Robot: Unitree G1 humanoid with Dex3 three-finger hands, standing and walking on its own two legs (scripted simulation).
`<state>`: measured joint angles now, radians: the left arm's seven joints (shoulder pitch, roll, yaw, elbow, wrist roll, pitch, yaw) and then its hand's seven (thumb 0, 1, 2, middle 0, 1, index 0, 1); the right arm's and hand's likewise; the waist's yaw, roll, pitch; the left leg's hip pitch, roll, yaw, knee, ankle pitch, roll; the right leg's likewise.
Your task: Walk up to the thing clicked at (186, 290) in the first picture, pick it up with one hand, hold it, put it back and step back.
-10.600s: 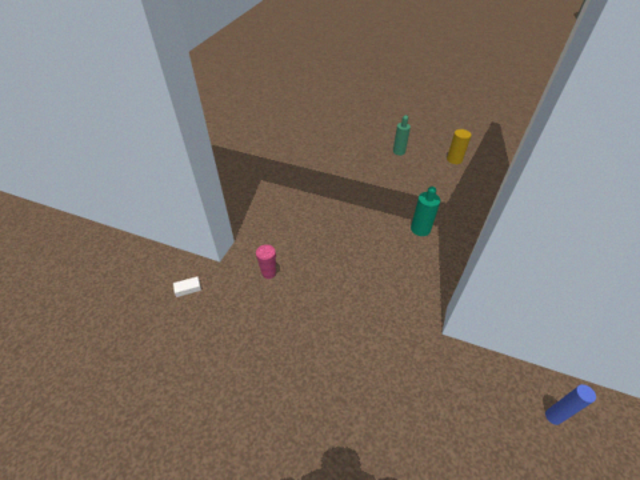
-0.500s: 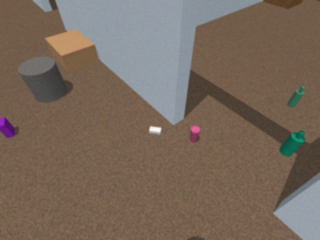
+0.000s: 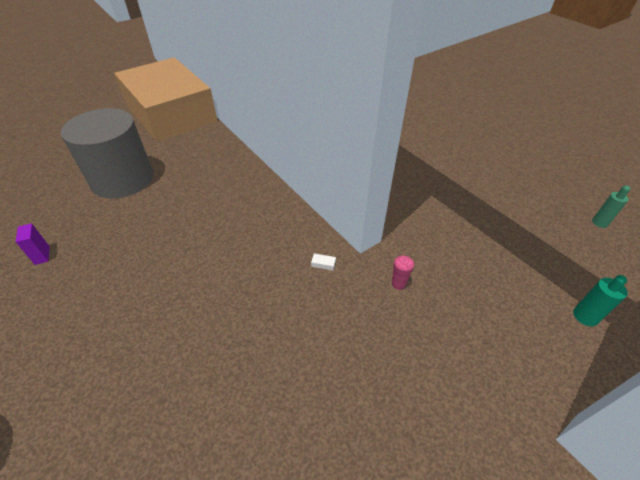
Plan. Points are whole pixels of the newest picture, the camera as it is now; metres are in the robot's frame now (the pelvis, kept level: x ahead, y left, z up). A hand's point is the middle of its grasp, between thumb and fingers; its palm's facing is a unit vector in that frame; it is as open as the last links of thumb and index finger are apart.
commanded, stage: stand
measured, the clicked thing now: (323, 261) +1.06 -0.02 -0.77
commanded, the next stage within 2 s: none
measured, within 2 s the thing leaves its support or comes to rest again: neither
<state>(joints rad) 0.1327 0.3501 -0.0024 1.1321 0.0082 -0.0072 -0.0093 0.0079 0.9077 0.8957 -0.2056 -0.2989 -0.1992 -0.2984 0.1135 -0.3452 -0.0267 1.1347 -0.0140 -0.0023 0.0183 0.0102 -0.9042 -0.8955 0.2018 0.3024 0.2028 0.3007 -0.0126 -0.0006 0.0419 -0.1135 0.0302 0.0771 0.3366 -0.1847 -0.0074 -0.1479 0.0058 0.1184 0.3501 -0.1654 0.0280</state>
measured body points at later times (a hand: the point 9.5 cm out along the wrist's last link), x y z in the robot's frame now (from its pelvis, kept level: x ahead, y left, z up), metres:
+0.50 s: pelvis +0.01 +0.00 +0.00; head +0.02 +0.00 +0.45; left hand +0.09 +0.30 -0.13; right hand +0.08 -0.30 -0.13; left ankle +0.00 +0.12 -0.75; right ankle +0.02 -0.14 -0.75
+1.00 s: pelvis +0.01 +0.00 +0.00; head +0.03 +0.00 +0.45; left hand +0.08 +0.30 -0.13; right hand +0.10 -0.30 -0.13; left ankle +0.00 +0.12 -0.75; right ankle +0.02 -0.14 -0.75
